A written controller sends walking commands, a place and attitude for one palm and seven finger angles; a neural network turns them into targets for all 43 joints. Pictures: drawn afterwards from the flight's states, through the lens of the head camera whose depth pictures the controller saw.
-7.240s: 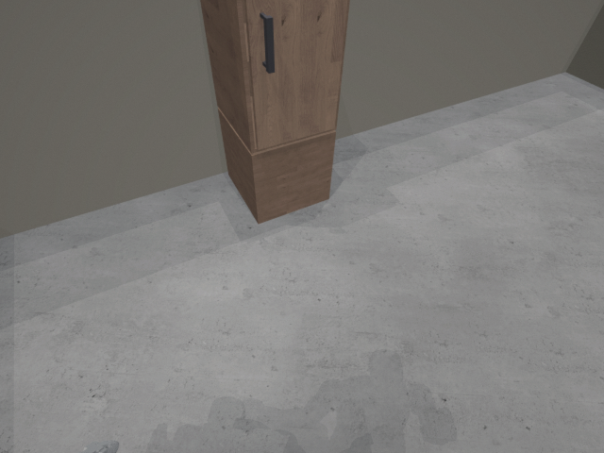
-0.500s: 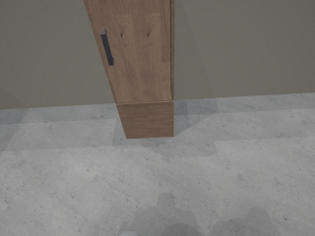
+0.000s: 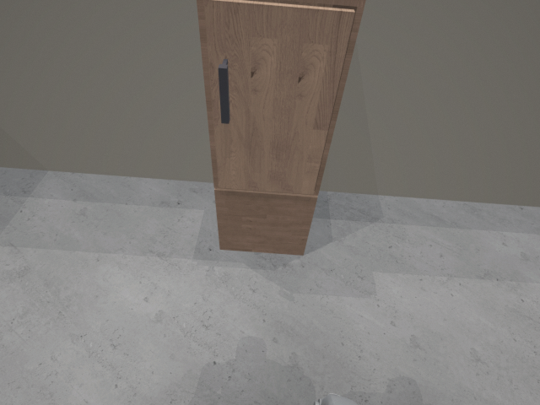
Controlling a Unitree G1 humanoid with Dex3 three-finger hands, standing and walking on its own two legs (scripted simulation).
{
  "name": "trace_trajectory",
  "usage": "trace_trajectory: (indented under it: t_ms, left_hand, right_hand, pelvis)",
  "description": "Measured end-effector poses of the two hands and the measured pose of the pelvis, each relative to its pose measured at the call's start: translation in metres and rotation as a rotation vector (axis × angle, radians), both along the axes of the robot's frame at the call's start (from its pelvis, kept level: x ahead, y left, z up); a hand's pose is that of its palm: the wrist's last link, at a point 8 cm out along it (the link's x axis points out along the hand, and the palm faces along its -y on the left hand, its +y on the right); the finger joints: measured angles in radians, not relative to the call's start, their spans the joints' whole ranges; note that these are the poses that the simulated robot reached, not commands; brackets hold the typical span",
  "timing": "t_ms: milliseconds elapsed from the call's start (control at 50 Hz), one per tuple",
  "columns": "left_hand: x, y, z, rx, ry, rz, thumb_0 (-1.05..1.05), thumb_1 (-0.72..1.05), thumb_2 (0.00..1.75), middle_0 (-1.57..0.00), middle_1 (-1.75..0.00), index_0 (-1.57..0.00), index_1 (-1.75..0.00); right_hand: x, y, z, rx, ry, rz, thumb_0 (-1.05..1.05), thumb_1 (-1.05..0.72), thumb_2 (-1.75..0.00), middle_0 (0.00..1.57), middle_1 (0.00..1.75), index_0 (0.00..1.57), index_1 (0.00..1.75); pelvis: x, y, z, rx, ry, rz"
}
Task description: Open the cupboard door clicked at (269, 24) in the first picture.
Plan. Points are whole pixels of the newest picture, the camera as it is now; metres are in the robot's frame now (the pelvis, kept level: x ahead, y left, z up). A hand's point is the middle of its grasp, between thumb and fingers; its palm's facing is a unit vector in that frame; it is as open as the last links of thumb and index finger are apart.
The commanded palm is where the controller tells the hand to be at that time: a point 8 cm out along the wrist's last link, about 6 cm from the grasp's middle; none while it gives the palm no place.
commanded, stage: take the last steps up to it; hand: left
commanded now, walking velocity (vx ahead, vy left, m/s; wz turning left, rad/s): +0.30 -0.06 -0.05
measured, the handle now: (225, 92) +0.83 +0.18 +0.03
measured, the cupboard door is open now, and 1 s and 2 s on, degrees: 0 0 0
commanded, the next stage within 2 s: come to a stop and stand still in 0.62 s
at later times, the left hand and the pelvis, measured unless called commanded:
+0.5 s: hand (206, 365) +0.22 +0.12 -0.17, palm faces +0.04 -0.97 -0.22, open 7.2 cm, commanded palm none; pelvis +0.17 -0.06 +0.00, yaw +0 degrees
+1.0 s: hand (212, 319) +0.31 +0.13 -0.19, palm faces +0.04 -0.98 -0.20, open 7.4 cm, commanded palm none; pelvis +0.30 -0.05 -0.01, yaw -1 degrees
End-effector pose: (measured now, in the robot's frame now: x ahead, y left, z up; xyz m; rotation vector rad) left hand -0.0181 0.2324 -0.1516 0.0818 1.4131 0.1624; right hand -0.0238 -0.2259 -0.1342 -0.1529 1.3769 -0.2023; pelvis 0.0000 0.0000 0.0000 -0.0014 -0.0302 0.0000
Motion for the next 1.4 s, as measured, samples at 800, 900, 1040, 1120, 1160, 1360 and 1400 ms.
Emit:
trace_trajectory:
  t_ms: [800, 900, 1040, 1120, 1160, 1360, 1400]
  left_hand:
    - [0.233, -0.047, -0.015, -0.023, 0.102, 0.034, 0.01, 0.91, 0.90, -0.19, -0.30, -0.20, -0.30]
    - [0.282, -0.047, -0.007, 0.002, 0.048, 0.005, 0.01, 0.91, 0.90, -0.19, -0.30, -0.20, -0.30]
    - [0.340, -0.053, -0.002, 0.080, -0.057, -0.036, 0.00, 0.91, 0.90, -0.19, -0.30, -0.20, -0.30]
    - [0.359, -0.059, 0.007, 0.106, -0.103, -0.058, 0.00, 0.91, 0.90, -0.19, -0.30, -0.20, -0.30]
    - [0.366, -0.061, 0.011, 0.112, -0.121, -0.062, 0.00, 0.90, 0.90, -0.20, -0.30, -0.20, -0.30]
    - [0.363, -0.044, 0.014, 0.112, -0.189, -0.054, 0.00, 0.90, 0.90, -0.20, -0.30, -0.20, -0.30]
    - [0.355, -0.034, 0.008, 0.120, -0.195, -0.060, 0.00, 0.90, 0.90, -0.20, -0.30, -0.20, -0.30]
  right_hand:
    - [0.379, -0.021, -0.006, 0.014, -0.232, 0.103, 0.00, -0.91, -0.90, 0.20, 0.30, 0.20, 0.30]
    - [0.381, -0.030, -0.008, -0.002, -0.164, 0.061, -0.02, -0.95, -0.90, 0.21, 0.30, 0.20, 0.30]
    - [0.379, -0.056, -0.028, 0.034, -0.091, 0.020, -0.01, -0.93, -0.90, 0.21, 0.30, 0.20, 0.30]
    - [0.376, -0.069, -0.032, 0.044, -0.070, -0.002, 0.00, -0.92, -0.90, 0.20, 0.30, 0.20, 0.30]
    - [0.374, -0.073, -0.031, 0.043, -0.064, -0.001, 0.00, -0.92, -0.90, 0.20, 0.30, 0.20, 0.30]
    - [0.360, -0.062, -0.018, 0.025, -0.086, 0.042, 0.00, -0.91, -0.90, 0.20, 0.30, 0.20, 0.29]
    - [0.357, -0.057, -0.019, 0.011, -0.141, 0.045, 0.00, -0.91, -0.90, 0.20, 0.30, 0.20, 0.30]
  pelvis:
    - [0.273, -0.028, -0.014, 0.005, 0.002, -0.011]
    - [0.290, -0.030, -0.008, 0.016, 0.008, -0.007]
    - [0.301, -0.055, -0.016, 0.032, 0.007, -0.012]
    - [0.300, -0.063, -0.015, 0.031, 0.019, -0.005]
    - [0.298, -0.064, -0.012, 0.032, 0.022, -0.004]
    - [0.276, -0.050, -0.008, 0.031, 0.028, 0.007]
    - [0.270, -0.041, -0.015, 0.010, 0.024, 0.018]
